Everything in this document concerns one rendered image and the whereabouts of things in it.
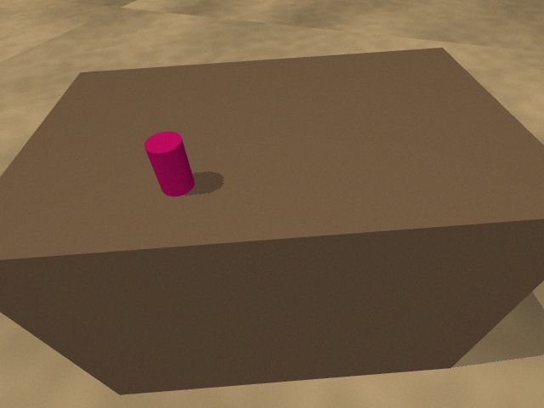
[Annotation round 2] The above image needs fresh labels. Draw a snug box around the can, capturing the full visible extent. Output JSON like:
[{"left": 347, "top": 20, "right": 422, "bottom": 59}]
[{"left": 144, "top": 132, "right": 195, "bottom": 196}]

